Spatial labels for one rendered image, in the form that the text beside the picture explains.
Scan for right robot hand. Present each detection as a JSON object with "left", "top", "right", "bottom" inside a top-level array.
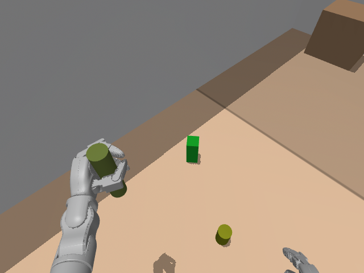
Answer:
[{"left": 283, "top": 247, "right": 319, "bottom": 273}]

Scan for left robot arm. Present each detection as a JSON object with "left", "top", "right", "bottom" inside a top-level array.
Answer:
[{"left": 50, "top": 195, "right": 100, "bottom": 273}]

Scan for left robot hand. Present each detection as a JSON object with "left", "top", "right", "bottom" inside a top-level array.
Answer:
[{"left": 70, "top": 138, "right": 130, "bottom": 199}]

